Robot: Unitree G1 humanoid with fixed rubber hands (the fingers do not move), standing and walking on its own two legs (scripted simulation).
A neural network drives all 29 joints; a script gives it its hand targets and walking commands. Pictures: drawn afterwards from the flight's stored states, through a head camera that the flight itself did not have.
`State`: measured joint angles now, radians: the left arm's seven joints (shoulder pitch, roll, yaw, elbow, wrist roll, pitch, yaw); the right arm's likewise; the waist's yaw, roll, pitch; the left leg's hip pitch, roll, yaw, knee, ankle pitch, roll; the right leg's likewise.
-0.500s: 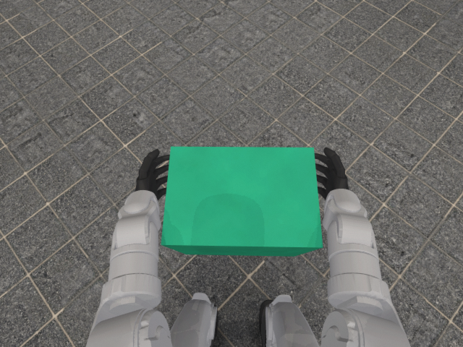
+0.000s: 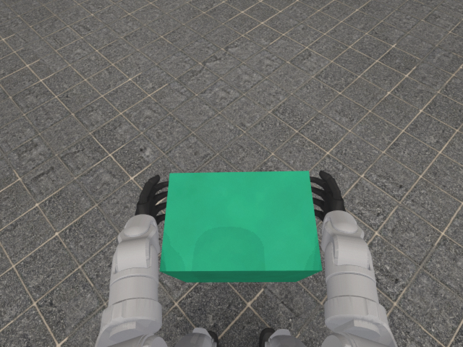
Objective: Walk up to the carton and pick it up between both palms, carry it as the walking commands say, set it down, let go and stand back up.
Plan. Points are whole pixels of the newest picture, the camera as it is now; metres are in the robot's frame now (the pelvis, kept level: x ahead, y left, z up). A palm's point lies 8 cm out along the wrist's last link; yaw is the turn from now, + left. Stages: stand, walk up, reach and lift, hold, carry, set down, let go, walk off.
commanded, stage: reach and lift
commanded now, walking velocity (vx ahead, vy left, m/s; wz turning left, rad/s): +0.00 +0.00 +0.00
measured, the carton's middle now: (239, 233) +0.33 +0.02 -0.09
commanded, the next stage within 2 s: hold in 1.78 s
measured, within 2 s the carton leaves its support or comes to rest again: neither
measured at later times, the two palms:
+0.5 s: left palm (135, 214) +0.31 +0.18 +0.04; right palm (349, 210) +0.33 -0.15 +0.05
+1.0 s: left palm (128, 210) +0.30 +0.17 +0.09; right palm (366, 208) +0.32 -0.16 +0.09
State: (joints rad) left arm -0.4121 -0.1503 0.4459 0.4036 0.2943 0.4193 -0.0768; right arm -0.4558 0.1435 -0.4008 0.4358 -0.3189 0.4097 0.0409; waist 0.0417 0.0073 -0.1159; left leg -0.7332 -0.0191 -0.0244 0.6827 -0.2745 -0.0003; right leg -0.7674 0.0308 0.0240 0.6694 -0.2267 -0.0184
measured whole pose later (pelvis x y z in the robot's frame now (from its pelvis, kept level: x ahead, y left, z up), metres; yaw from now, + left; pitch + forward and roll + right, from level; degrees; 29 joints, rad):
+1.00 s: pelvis +0.02 +0.00 +0.04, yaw +0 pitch -6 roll +0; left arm -0.28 -0.14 0.30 0.22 0.30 0.73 -0.06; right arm -0.30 0.14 -0.30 0.26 -0.30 0.70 0.04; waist 0.02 0.00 0.01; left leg -0.04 -0.01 -0.04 0.33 -0.19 0.00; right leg -0.07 0.03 0.02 0.33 -0.15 -0.02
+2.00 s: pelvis +0.02 +0.00 +0.04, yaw +0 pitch -7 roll +0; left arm -0.20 -0.14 0.23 0.15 0.27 0.74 -0.05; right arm -0.20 0.14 -0.26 0.14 -0.28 0.73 0.04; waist 0.00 0.00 0.03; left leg -0.01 -0.02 -0.04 0.32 -0.19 0.01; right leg -0.04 0.02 0.03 0.31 -0.15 -0.01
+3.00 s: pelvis +0.32 +0.08 +0.01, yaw +22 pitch +5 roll -3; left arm -0.11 -0.13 0.11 -0.38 0.12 1.20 0.04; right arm -0.09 0.10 -0.21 -0.41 -0.08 1.19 -0.04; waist -0.01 0.05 -0.14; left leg -0.13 0.03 -0.05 0.80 -0.43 0.03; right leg -0.45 0.00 -0.22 0.52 -0.15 -0.07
